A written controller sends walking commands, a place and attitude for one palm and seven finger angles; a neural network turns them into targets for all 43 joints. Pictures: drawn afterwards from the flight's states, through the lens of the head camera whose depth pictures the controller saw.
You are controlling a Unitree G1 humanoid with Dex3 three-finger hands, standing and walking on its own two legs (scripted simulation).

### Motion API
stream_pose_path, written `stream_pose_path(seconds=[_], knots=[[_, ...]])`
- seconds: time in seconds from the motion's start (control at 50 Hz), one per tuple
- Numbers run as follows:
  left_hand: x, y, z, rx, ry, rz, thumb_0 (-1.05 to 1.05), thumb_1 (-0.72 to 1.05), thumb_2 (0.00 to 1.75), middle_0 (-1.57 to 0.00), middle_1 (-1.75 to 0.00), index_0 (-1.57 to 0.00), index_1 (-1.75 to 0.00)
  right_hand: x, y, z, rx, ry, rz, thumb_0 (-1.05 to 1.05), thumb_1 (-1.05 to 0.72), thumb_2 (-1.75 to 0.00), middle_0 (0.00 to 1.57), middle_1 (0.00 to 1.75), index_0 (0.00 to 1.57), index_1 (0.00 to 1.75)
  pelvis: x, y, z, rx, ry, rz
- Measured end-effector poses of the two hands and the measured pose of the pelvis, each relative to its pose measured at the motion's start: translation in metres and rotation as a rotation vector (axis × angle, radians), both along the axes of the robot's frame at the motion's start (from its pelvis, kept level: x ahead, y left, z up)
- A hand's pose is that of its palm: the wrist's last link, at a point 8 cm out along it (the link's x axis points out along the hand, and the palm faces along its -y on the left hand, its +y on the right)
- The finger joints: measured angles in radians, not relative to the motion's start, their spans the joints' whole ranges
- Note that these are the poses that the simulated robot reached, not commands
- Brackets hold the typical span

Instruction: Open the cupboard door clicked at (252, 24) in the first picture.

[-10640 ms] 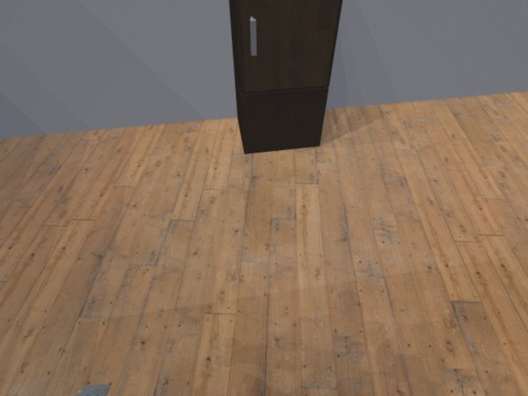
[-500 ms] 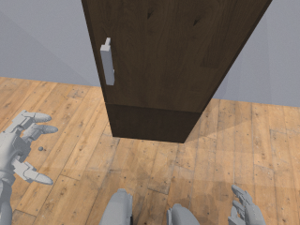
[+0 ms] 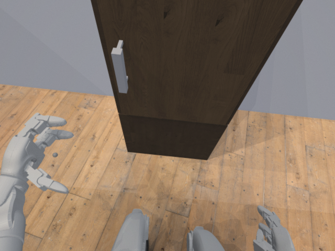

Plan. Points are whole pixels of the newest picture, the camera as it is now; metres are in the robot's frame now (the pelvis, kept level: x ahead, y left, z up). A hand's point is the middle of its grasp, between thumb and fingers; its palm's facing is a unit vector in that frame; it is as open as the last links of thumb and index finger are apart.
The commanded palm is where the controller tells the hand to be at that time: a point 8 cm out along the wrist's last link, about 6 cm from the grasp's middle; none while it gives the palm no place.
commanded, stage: move the hooked fingers beside the handle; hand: left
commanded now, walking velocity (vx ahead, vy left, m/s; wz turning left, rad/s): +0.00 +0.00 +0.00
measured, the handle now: (122, 67) +0.58 +0.18 +0.04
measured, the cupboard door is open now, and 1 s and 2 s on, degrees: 0 0 0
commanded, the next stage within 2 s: none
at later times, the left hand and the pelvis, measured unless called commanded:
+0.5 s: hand (75, 122) +0.39 +0.25 +0.04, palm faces -0.04 -1.00 -0.04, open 14.0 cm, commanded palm +0.38 +0.30 +0.05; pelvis +0.01 +0.00 +0.00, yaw -1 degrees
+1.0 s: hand (90, 99) +0.47 +0.24 +0.04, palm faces -0.02 -1.00 -0.03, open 14.0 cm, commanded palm +0.46 +0.28 +0.04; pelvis +0.00 +0.00 -0.01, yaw -2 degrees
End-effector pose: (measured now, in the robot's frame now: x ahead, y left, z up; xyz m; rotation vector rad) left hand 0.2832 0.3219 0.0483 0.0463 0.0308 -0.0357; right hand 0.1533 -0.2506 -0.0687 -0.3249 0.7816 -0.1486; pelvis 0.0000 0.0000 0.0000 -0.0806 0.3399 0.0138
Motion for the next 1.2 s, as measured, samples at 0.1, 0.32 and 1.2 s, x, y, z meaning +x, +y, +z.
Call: stream_pose_path(seconds=[0.1,0.32,1.2], knots=[[0.026,-0.01,-0.002,-0.002,0.011,-0.022,-0.02,-0.5,0.3,-0.3,-1.2,-0.3,-1.2,-0.008,-0.005,-0.003,-0.007,0.031,-0.023,0.02,-0.9,-0.9,0.21,0.3,0.21,0.3,0.0,-0.002,-0.001,0.003,0.005,-0.007],[0.063,-0.008,0.002,0.004,0.014,0.01,-0.02,-0.5,0.3,-0.3,-1.2,-0.3,-1.2,-0.037,-0.014,-0.009,-0.002,0.142,-0.091,0.02,-0.9,-0.9,0.21,0.3,0.21,0.3,0.006,-0.002,0.003,0.009,0.024,-0.023],[0.201,-0.034,-0.013,-0.023,0.002,0.009,-0.02,-0.5,0.3,-0.3,-1.2,-0.3,-1.2,-0.129,-0.021,-0.042,-0.043,0.492,-0.232,0.01,-0.9,-0.9,0.21,0.3,0.21,0.3,0.0,0.001,-0.024,-0.013,0.131,-0.045]])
